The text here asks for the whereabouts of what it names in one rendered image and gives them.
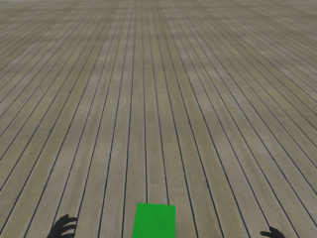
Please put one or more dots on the robot left hand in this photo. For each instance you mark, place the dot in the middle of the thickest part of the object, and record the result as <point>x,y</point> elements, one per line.
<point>58,228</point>

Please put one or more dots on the carton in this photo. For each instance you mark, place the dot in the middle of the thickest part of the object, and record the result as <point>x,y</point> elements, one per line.
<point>154,221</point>

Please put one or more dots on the robot right hand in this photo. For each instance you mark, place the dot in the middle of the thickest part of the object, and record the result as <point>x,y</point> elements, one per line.
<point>274,233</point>

